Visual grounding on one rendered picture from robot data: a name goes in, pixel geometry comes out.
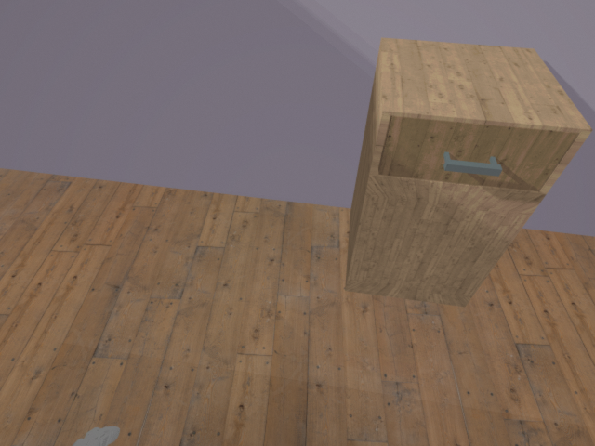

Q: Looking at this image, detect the left robot hand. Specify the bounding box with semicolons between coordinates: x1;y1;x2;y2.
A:
73;426;120;446

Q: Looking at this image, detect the cabinet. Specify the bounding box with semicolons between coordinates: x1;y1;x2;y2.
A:
345;37;592;307

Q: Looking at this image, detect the handle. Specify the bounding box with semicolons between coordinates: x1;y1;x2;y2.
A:
443;152;502;177

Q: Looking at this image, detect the drawer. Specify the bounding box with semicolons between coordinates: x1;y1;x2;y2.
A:
378;116;578;191

